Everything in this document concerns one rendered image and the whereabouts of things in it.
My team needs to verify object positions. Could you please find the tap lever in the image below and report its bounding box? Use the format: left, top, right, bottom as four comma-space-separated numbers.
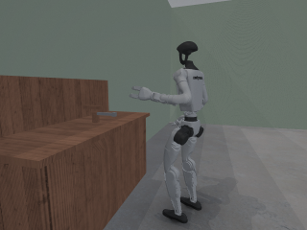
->
97, 112, 117, 117

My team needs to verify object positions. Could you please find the robot left forearm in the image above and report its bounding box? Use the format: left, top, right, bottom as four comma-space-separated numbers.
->
150, 92, 189, 106

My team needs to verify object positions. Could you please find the robot left foot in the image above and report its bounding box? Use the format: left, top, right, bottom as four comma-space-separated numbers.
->
162, 209, 188, 224

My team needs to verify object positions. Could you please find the humanoid robot head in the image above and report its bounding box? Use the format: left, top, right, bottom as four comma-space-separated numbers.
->
177, 41, 199, 70

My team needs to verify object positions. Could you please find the right robot hand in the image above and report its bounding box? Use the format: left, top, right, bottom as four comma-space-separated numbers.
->
172, 115, 185, 129

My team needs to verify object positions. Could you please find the counter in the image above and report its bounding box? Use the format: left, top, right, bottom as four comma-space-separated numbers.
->
0, 75, 150, 230

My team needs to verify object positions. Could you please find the robot right upper arm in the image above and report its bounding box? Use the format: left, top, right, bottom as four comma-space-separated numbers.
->
201, 71, 208, 104

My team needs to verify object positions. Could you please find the robot left upper arm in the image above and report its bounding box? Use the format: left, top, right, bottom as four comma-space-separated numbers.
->
173, 68, 192, 107

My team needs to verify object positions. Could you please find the left robot hand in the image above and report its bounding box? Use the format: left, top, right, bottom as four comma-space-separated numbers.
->
129, 85, 152, 101

